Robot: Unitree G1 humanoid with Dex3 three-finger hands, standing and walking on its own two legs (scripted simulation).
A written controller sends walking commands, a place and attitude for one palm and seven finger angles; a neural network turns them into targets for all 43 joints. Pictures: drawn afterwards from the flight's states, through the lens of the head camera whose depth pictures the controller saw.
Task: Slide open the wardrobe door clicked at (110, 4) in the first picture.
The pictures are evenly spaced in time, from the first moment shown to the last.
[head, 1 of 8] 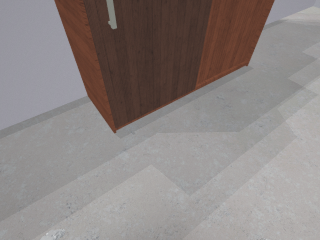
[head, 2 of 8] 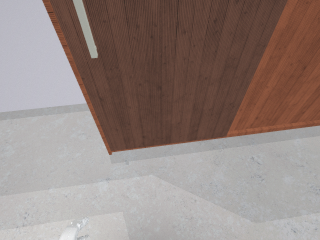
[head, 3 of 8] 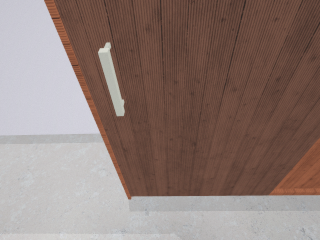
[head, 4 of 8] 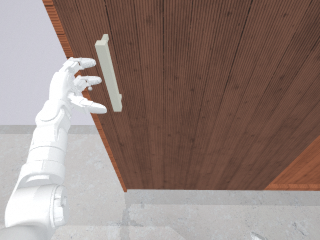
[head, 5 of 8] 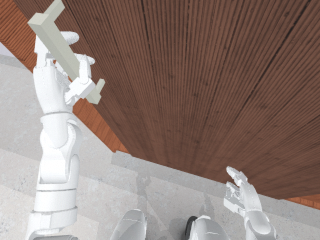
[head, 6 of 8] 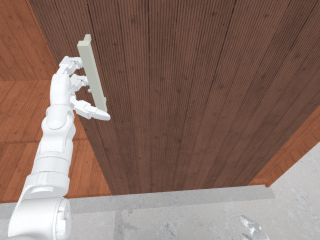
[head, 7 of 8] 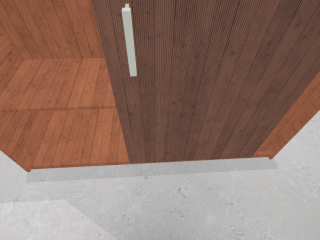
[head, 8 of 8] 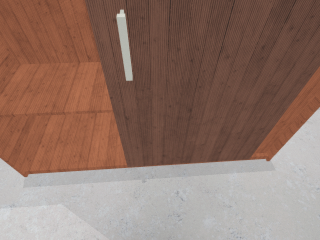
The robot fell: no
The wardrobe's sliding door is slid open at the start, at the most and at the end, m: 0.00 0.67 0.67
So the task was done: yes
